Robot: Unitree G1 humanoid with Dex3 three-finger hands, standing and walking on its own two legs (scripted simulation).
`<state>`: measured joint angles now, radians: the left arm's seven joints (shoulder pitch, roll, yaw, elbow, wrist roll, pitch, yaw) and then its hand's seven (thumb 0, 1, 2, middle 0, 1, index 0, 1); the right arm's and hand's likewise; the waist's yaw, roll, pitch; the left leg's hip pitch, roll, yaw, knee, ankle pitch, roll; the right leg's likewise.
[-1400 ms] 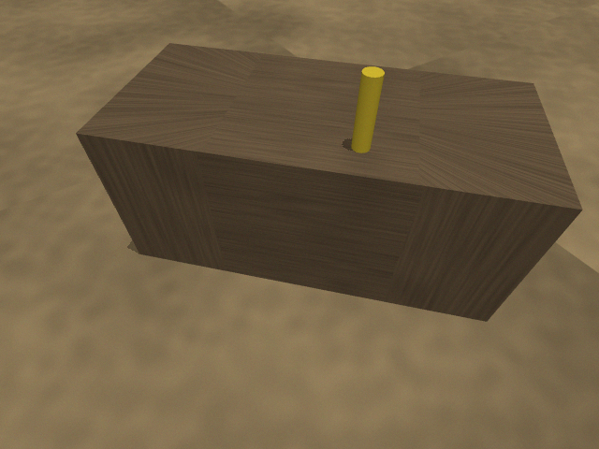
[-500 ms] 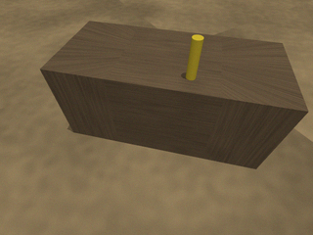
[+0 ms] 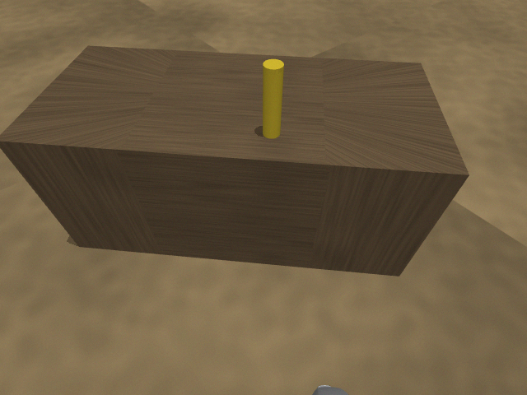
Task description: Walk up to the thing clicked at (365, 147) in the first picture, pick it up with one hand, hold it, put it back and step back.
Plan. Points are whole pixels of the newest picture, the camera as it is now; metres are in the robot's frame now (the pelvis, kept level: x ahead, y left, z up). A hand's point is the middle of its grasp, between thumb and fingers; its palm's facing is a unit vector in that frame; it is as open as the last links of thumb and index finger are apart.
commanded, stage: walk up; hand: left
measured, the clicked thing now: (272, 101) +0.87 -0.03 -0.06
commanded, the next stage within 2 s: none
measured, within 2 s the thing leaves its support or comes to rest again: neither
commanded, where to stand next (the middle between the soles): +0.42 -0.10 m, yaw -7 degrees
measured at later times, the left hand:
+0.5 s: hand (147, 359) +0.22 +0.22 -0.17, palm faces -0.13 -0.94 -0.32, open 7.4 cm
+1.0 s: hand (212, 229) +0.47 +0.12 -0.12, palm faces -0.16 -0.90 -0.41, open 7.3 cm
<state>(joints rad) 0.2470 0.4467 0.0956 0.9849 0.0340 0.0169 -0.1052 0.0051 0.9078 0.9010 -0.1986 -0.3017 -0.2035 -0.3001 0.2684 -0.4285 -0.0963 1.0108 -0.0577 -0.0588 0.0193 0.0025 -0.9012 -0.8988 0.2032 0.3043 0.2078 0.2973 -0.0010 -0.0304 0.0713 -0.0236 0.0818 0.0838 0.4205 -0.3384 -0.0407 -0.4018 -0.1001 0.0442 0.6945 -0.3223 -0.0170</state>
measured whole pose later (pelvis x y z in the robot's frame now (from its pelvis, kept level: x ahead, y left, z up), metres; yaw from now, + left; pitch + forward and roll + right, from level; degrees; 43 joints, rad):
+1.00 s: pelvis +0.32 -0.12 -0.01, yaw -9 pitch -4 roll +1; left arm 0.22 0.36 0.03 0.81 0.00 -0.07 -0.02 0.00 0.90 0.90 -0.20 -0.30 -0.21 -0.30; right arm 0.33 -0.41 -0.04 0.85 0.00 -0.01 0.02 0.00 -0.91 -0.90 0.20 0.30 0.20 0.30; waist -0.01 0.05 0.12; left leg -0.40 0.03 0.00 1.13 -0.47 0.03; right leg -0.33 -0.02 -0.02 0.62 -0.22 -0.04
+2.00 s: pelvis +0.35 -0.10 +0.01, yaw -7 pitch -2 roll -1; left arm 0.13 0.36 0.00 1.11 0.01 -0.04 0.00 0.00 0.91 0.90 -0.20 -0.30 -0.21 -0.30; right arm 0.12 -0.35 -0.01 1.10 -0.01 0.00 0.04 0.00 -0.91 -0.90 0.20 0.30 0.20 0.30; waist 0.00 0.01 0.05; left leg -0.25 0.01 -0.01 0.43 -0.15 0.00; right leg -0.12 -0.02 -0.03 0.41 -0.25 0.02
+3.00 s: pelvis +0.37 -0.10 +0.01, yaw -6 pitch -2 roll +0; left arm 0.09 0.35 0.01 1.15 0.01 -0.02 0.01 0.00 0.91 0.90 -0.20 -0.30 -0.21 -0.30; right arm 0.08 -0.34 -0.02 1.15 -0.01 0.01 0.02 0.00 -0.91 -0.90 0.20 0.30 0.20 0.30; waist 0.00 0.00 0.04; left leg -0.17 -0.01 -0.02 0.34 -0.14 0.00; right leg -0.03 -0.04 -0.04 0.30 -0.24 0.03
